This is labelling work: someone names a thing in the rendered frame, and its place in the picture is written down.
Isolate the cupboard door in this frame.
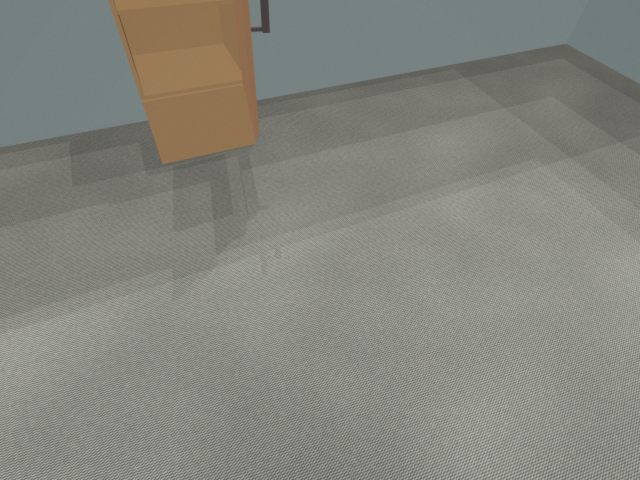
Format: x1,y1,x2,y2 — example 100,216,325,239
233,0,260,137

